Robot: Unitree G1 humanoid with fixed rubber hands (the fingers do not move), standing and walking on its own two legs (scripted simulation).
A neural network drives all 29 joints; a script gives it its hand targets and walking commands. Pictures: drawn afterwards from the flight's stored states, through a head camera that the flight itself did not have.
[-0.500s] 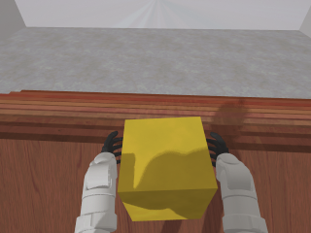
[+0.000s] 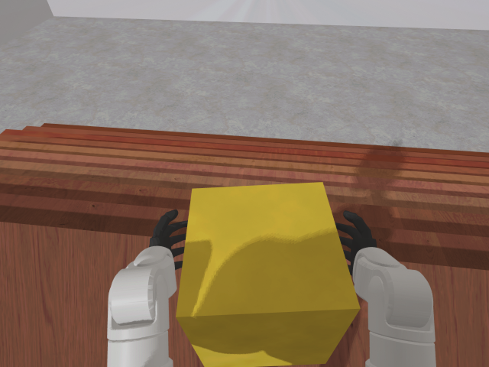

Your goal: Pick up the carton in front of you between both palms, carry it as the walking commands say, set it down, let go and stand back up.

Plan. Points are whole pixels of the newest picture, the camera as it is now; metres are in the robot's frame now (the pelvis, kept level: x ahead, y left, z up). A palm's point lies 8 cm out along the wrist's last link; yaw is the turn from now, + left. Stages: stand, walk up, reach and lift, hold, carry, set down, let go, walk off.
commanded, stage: carry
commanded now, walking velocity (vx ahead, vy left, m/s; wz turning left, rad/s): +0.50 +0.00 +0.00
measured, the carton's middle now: (261, 279) +0.27 +0.00 +0.01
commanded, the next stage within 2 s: none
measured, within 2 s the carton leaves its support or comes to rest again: neither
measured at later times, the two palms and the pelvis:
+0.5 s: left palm (179, 114) +0.63 +0.18 +0.10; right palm (309, 120) +0.60 -0.12 +0.10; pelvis +0.31 +0.05 +0.00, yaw -2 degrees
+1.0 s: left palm (203, 57) +0.99 +0.16 +0.08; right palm (295, 58) +0.99 -0.14 +0.08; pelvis +0.61 +0.00 -0.01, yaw -1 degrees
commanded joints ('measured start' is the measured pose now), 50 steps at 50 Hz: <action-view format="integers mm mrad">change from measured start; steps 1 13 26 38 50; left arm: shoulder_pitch -472 -519 -728 -1178 -1192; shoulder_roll -879 -868 -744 -915 -982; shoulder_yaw -694 -713 -644 -530 -548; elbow -70 -75 109 328 269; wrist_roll -420 -443 -360 -519 -517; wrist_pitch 23 41 -17 -34 -54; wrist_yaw -237 -270 -192 -228 -233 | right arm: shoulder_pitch -512 -462 -832 -1231 -1215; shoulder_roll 855 880 752 907 959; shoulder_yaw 712 669 710 562 583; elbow -45 -12 81 326 267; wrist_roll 395 342 448 436 389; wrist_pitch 7 -2 -45 -50 -90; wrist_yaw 247 236 230 170 132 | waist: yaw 14 -30 -73 54 42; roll -96 249 129 -104 -183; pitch -113 -226 -102 -323 -349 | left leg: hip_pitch -153 758 533 -222 29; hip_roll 27 374 164 -61 -154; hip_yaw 4 -592 -39 -135 45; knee -175 -746 -671 485 -271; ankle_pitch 91 50 418 -81 290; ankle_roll -16 231 167 52 44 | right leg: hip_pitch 235 -534 -475 401 318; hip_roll -269 -27 -32 -302 -126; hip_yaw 264 168 61 607 105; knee -241 900 371 47 249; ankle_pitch -9 -244 130 336 1019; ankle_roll -95 54 -10 -208 -130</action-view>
